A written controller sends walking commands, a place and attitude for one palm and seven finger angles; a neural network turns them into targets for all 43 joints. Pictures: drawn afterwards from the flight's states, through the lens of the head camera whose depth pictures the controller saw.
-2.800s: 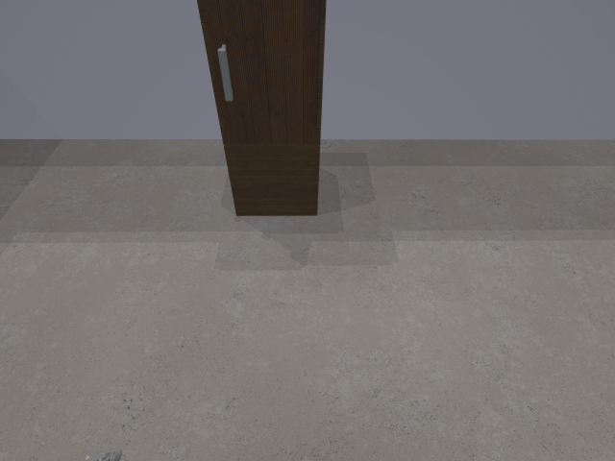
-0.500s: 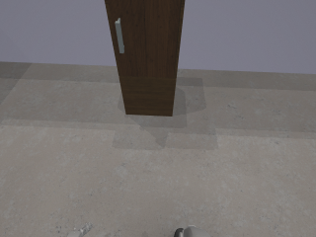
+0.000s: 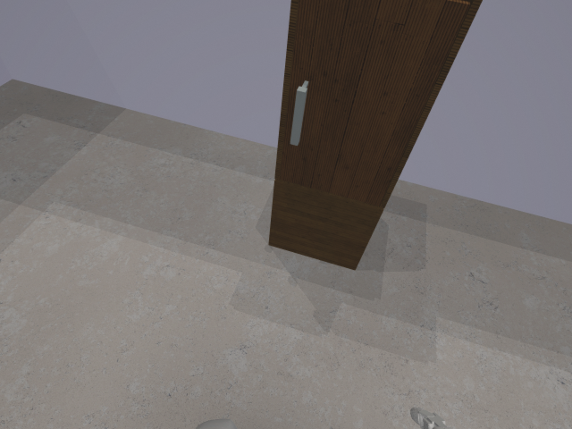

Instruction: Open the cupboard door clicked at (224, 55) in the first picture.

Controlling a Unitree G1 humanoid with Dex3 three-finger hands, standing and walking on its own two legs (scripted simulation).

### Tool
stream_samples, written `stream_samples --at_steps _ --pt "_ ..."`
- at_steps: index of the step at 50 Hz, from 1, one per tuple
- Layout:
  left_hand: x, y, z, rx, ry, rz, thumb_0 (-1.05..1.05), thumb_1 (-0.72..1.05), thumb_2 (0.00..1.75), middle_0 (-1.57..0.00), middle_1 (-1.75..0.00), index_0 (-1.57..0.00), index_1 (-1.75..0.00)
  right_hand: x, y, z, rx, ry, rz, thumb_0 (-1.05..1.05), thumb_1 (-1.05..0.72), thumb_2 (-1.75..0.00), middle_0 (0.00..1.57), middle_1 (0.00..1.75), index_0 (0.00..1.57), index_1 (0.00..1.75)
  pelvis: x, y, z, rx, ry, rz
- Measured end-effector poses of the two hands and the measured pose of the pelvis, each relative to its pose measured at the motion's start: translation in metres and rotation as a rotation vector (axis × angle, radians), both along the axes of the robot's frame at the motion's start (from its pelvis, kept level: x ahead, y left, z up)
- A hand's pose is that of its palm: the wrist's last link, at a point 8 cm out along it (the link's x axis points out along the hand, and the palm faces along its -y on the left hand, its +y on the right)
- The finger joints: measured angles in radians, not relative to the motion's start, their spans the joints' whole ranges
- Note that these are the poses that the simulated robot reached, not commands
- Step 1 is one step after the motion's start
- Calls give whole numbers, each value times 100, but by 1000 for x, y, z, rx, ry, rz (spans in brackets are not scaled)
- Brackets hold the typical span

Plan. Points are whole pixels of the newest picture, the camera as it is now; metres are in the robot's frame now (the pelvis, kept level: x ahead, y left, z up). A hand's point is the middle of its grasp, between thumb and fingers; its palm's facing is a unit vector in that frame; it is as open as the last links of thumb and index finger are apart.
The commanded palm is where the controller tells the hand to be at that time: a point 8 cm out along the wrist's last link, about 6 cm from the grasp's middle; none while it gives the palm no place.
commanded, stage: turn to face it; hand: left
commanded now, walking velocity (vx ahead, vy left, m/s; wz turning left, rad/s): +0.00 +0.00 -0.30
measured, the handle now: (300, 113) +0.86 +0.06 -0.05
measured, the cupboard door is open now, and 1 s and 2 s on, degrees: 0 0 0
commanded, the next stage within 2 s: take the last steps up to it in 0.28 s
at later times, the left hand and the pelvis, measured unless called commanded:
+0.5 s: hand out of the picture +0.10 +0.16 -0.16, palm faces -0.06 -0.98 -0.19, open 7.4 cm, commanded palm none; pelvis +0.05 -0.01 +0.01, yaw -8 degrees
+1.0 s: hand (248, 345) +0.28 +0.09 -0.15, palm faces -0.14 -0.97 -0.18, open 7.3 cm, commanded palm none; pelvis +0.16 -0.06 +0.00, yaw -11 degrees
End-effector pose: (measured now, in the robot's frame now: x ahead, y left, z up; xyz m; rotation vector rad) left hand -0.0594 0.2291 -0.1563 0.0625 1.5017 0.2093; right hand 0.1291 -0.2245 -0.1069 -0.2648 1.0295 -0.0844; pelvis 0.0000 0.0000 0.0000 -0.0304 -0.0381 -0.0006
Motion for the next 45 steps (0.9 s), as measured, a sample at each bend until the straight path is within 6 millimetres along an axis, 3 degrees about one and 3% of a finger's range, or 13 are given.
stream_samples --at_steps 5,11,16,21,28,33,39,45 --pt "28 -4 14 -14 1 -22 1 91 90 -19 -29 -19 -30 -5 19 -3 60 52 -56 -1 -91 -90 20 30 20 30 18 4 12 9 5 -28" --pt "75 -16 20 -1 -59 -84 1 91 90 -20 -29 -19 -30 -14 -1 -13 75 80 -151 -3 -94 -90 20 30 21 30 31 -4 11 28 5 -65" --pt "111 -29 19 24 -128 -133 1 91 90 -20 -30 -19 -30 -40 -24 -34 88 172 -221 -2 -93 -90 20 30 20 30 41 -16 2 39 6 -92" --pt "138 -28 25 29 -155 -171 1 92 90 -20 -30 -20 -30 -66 -31 -28 67 251 -274 -1 -92 -90 20 30 20 30 47 -17 9 28 22 -117" --pt "171 -8 15 6 -175 -208 1 91 90 -20 -30 -20 -30 -96 -15 -22 38 279 -322 0 -91 -90 20 30 20 30 61 -6 6 18 20 -151" --pt "208 -6 25 1 -178 -276 1 91 90 -20 -30 -19 -30 -130 5 -14 68 350 -395 0 -91 -90 20 30 20 30 78 -6 15 19 25 -172" --pt "267 -28 36 -3 -241 -332 1 91 90 -19 -29 -19 -30 -161 21 -8 127 500 -455 0 -91 -90 20 30 20 30 102 -18 20 24 33 -194" --pt "325 -73 29 -7 -304 -387 1 91 90 -19 -29 -19 -30 -162 13 -23 188 593 -503 0 -91 -90 20 30 20 30 134 -49 5 44 28 -206"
